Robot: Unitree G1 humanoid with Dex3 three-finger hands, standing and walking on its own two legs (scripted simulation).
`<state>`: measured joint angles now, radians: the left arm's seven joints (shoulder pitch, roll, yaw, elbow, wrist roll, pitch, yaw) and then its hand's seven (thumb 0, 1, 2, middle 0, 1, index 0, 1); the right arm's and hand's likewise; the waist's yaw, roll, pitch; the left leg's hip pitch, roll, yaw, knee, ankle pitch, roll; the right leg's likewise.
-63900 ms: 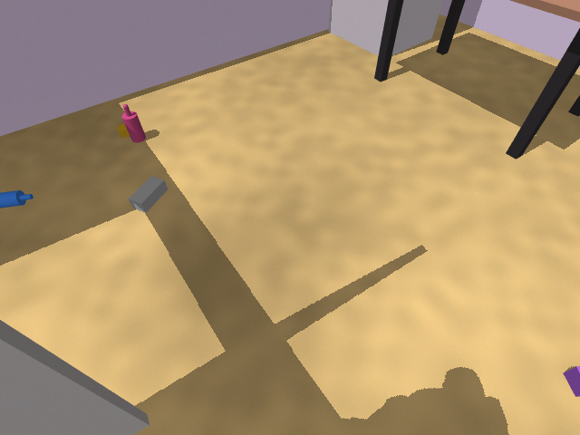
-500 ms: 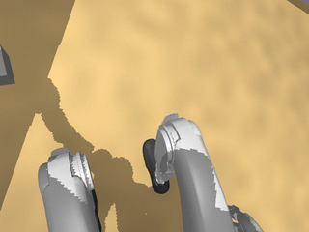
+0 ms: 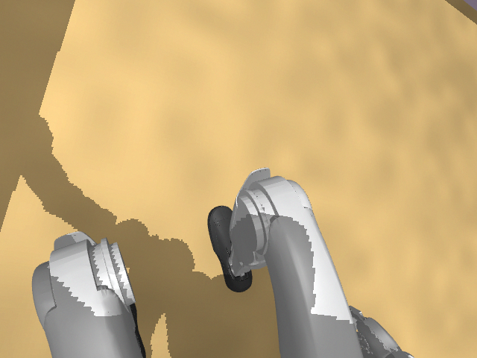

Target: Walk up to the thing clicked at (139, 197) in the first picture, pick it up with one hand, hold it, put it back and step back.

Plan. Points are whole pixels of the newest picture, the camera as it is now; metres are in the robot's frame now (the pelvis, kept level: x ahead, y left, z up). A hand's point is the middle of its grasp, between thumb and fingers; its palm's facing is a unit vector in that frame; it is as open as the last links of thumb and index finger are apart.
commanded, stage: rest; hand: left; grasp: from above
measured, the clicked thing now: out of the picture +0.53 +0.33 -0.24
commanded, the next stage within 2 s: open in 1.00 s
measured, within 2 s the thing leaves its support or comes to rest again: rests again in 1.10 s
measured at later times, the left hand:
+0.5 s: hand out of the picture +0.52 +0.31 -0.23, palm faces -0.47 -0.10 -0.88, open 10.3 cm
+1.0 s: hand out of the picture +0.53 +0.32 -0.24, palm faces -0.45 -0.11 -0.89, open 10.3 cm
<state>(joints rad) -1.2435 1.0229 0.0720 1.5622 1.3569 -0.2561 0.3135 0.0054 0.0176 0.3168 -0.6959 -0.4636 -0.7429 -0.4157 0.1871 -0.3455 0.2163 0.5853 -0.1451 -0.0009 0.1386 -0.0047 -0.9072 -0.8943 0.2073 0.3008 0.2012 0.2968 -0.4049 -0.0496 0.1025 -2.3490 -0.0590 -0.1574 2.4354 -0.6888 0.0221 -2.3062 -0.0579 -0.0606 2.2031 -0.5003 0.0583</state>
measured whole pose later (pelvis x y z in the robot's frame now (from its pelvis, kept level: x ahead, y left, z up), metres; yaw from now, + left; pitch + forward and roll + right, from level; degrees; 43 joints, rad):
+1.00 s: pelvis +0.00 +0.01 -0.01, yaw -4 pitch +32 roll -17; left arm -1.23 1.17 0.11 1.64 1.38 -0.27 0.41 -0.01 0.03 0.43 -0.62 -0.52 -0.67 -0.48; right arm 0.14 -0.36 0.34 0.56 -0.20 -0.06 0.15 -0.01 -0.90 -0.89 0.21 0.30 0.20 0.30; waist -0.46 -0.10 0.18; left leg -2.35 -0.04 -0.21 2.50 -0.73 0.04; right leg -2.28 -0.03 -0.11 2.21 -0.51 0.06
